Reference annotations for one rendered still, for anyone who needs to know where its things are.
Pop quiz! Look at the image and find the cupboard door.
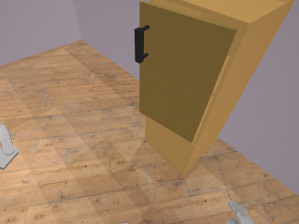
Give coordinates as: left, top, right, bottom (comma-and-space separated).
139, 0, 237, 142

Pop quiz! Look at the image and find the robot right hand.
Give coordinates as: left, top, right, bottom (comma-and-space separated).
226, 200, 255, 224

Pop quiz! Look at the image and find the handle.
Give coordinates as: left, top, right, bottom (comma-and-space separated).
135, 25, 150, 63

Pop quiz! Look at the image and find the robot left hand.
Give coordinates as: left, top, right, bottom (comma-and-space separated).
0, 123, 19, 171

